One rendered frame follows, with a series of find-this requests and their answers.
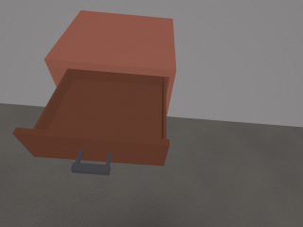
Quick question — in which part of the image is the cabinet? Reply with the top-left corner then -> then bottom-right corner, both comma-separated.
44,10 -> 176,118

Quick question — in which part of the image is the handle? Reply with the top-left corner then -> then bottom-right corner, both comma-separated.
70,149 -> 113,176

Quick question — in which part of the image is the drawer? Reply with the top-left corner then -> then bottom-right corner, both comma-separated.
12,68 -> 169,166

